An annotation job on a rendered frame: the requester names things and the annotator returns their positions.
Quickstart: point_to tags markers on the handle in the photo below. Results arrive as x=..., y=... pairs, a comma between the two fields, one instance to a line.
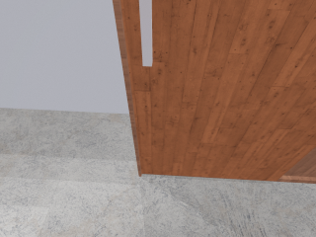
x=145, y=15

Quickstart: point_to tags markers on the wardrobe door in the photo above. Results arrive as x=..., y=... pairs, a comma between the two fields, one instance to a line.
x=231, y=92
x=306, y=167

